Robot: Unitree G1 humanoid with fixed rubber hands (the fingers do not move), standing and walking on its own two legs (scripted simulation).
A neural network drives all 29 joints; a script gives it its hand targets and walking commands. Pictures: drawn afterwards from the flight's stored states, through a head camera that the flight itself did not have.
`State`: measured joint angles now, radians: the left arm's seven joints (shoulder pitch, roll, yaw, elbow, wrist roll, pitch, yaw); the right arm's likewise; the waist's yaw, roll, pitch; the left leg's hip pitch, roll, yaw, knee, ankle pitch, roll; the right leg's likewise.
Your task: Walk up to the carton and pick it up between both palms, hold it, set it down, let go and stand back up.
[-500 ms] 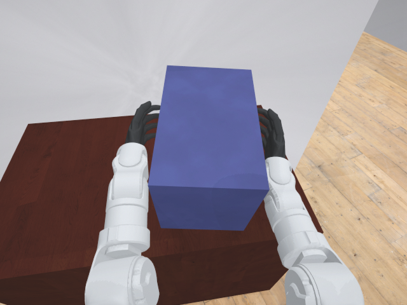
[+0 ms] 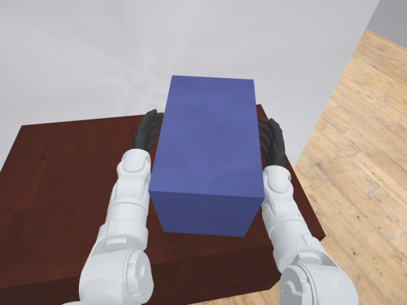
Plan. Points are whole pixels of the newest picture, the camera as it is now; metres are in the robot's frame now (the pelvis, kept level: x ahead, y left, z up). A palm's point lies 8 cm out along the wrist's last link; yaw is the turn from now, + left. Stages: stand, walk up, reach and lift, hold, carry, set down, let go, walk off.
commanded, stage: set down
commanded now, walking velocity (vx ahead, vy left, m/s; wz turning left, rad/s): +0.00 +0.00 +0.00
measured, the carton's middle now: (208, 156) +0.39 +0.00 +0.07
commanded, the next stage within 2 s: none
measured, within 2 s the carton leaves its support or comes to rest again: rests again in 1.62 s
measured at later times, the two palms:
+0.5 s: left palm (144, 150) +0.41 +0.13 +0.07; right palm (269, 166) +0.36 -0.13 +0.06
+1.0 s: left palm (149, 152) +0.44 +0.13 +0.03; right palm (264, 171) +0.38 -0.13 +0.02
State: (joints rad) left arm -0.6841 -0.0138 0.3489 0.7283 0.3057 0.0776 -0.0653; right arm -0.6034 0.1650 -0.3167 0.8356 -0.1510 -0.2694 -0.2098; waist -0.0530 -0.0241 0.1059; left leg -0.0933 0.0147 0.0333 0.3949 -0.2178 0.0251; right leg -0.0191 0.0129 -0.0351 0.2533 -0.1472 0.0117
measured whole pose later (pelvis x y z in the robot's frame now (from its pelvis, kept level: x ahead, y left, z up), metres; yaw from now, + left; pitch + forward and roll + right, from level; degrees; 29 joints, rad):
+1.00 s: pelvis +0.02 +0.00 +0.00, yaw -1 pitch +6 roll -2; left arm -0.75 0.04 0.35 0.99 0.37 -0.11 -0.08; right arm -0.60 0.22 -0.50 0.99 -0.30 -0.45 -0.24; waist -0.05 -0.02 0.03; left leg -0.27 0.01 0.04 0.39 -0.23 0.03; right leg -0.20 0.01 -0.03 0.24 -0.14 0.02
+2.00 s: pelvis +0.01 +0.00 +0.00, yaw -1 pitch +15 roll -2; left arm -0.81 0.06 0.41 1.20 0.44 -0.34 -0.05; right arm -0.62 0.22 -0.64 1.12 -0.41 -0.63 -0.26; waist -0.05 -0.02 -0.04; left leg -0.47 0.01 0.04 0.39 -0.18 0.03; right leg -0.39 0.01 -0.05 0.24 -0.11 0.01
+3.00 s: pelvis +0.00 +0.00 -0.01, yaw -1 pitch +17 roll -2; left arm -0.83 0.06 0.52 1.21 0.50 -0.38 -0.06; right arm -0.69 0.19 -0.72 1.24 -0.48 -0.65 -0.27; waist -0.05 -0.02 -0.05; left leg -0.55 0.02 0.04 0.41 -0.17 0.03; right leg -0.48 0.01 -0.04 0.29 -0.11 0.01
